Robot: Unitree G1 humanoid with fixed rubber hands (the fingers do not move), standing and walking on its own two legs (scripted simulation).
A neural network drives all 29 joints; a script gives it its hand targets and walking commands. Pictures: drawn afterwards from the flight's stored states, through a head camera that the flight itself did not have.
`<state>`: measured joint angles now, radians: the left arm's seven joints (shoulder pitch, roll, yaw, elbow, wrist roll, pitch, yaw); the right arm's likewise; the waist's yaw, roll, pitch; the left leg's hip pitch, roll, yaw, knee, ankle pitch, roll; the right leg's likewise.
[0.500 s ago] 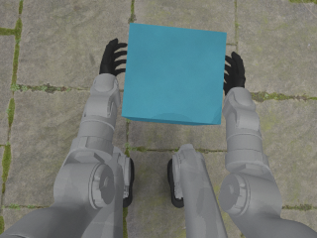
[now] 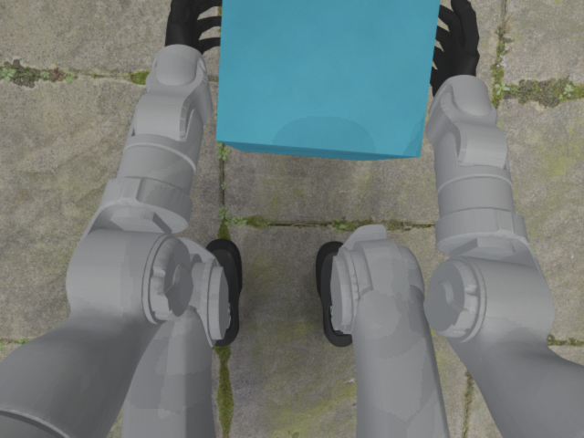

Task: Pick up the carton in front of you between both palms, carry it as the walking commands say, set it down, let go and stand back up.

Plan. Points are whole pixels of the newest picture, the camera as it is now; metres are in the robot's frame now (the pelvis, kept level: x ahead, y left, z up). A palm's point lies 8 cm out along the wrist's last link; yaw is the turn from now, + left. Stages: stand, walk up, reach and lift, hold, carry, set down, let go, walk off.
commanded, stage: set down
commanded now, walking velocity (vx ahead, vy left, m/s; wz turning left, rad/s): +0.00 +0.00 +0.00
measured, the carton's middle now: (315, 77) +0.51 -0.06 -0.23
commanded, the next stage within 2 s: none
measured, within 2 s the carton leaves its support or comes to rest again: rests again in 0.54 s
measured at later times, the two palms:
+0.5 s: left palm (189, 49) +0.54 +0.09 -0.18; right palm (433, 83) +0.49 -0.21 -0.19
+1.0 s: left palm (186, 52) +0.54 +0.10 -0.19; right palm (432, 84) +0.49 -0.21 -0.19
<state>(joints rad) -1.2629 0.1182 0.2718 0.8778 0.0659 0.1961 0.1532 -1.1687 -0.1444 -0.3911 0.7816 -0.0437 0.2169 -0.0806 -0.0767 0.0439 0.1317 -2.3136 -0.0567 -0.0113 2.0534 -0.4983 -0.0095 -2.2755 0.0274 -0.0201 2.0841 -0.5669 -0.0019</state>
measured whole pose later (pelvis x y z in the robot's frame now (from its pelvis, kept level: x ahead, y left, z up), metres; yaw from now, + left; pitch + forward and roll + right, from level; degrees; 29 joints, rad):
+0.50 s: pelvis +0.00 +0.00 -0.03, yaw +0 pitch +39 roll -1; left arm -1.37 0.20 0.22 1.08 -0.02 0.14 0.14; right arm -1.24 -0.20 -0.27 0.95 0.03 0.17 -0.10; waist -0.07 0.06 0.21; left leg -2.35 -0.07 -0.02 2.18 -0.51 -0.02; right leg -2.31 0.03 -0.03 2.20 -0.58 0.00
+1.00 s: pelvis -0.01 +0.01 -0.04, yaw +0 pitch +35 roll -1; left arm -1.42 0.23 0.27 1.15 0.03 0.10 0.08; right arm -1.31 -0.21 -0.38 1.02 -0.08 0.14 0.02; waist -0.09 0.05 0.30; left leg -2.31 -0.07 0.00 2.20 -0.51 0.00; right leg -2.27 0.04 -0.01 2.23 -0.58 0.02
